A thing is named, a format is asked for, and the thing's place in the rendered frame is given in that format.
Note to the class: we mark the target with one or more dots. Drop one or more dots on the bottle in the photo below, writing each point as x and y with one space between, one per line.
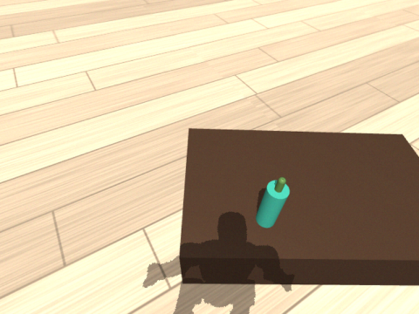
272 202

